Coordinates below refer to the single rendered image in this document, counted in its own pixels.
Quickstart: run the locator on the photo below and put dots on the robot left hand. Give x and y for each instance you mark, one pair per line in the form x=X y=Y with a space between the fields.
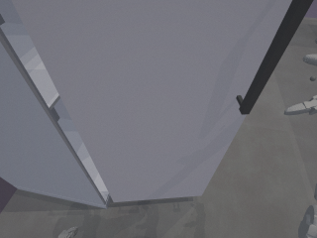
x=70 y=233

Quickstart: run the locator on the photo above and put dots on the right robot upper arm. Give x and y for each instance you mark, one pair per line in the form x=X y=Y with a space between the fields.
x=308 y=226

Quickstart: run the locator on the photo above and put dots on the handle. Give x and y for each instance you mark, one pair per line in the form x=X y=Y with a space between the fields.
x=290 y=23

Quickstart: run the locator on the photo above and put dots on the fridge door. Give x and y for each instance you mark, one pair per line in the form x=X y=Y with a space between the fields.
x=151 y=86

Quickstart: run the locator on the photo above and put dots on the robot right hand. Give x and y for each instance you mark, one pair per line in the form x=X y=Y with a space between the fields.
x=306 y=106

